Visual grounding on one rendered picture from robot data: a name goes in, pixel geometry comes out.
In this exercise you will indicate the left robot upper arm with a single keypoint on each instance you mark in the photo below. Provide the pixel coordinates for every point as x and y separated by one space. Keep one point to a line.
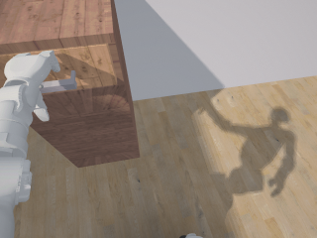
15 187

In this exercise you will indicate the drawer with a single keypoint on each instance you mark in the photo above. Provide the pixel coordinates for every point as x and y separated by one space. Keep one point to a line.
93 66

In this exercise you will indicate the cabinet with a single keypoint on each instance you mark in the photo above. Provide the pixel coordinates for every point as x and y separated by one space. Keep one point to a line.
89 126

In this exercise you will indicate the robot left hand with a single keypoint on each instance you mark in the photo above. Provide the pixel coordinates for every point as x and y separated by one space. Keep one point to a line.
36 68

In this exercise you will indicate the handle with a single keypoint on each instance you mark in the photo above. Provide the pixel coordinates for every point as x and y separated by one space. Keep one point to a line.
60 85

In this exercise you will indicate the robot left forearm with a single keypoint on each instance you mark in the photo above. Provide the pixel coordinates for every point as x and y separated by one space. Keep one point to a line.
18 99

